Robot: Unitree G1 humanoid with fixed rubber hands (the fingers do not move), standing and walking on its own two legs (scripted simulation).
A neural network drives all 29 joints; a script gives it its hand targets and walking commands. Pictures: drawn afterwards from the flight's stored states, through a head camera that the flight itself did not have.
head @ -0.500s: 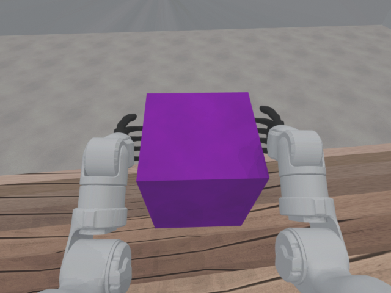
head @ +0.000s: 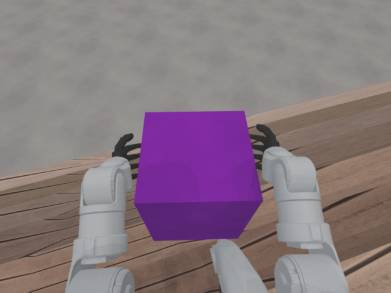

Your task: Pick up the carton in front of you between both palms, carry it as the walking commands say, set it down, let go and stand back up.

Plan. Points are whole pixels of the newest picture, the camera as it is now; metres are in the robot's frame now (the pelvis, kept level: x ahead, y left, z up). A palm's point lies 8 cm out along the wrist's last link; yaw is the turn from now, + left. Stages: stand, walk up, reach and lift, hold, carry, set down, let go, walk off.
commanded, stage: carry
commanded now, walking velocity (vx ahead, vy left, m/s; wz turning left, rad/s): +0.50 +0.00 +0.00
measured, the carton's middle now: (195, 180) +0.34 -0.04 -0.02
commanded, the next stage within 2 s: none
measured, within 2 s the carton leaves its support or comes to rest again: neither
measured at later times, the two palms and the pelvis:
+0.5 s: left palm (132, 105) +0.74 +0.13 -0.14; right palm (211, 94) +0.76 -0.17 -0.15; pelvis +0.41 -0.04 -0.23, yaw +0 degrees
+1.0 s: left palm (146, 83) +1.16 +0.11 -0.39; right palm (196, 73) +1.19 -0.18 -0.38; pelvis +0.84 -0.06 -0.49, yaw -1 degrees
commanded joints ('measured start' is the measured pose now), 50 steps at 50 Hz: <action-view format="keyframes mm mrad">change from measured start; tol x64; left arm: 1 -748 -978 -641 -172 -343 -96 -190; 50 -805 -1037 -768 -53 -526 -55 -237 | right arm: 1 -792 1204 768 -177 519 -31 330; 50 -573 986 504 -5 273 -18 283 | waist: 1 -6 -45 -537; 50 192 36 -474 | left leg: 1 503 229 -422 13 950 60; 8 -19 197 -59 559 1062 -52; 10 -320 -6 24 1133 -111 -134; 20 -466 141 -87 156 626 -115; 29 738 325 -324 -203 1325 100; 31 595 460 -726 -265 614 234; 45 -231 160 3 826 802 -125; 46 -396 22 58 1118 -72 -156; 50 -618 130 -205 586 95 -131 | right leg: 1 -181 0 -22 -257 395 8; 11 1195 -215 279 -600 1148 -202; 27 209 11 -108 319 578 7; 30 -302 75 70 572 -315 14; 47 1117 -193 324 -613 1059 -217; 50 822 -265 565 -604 426 -281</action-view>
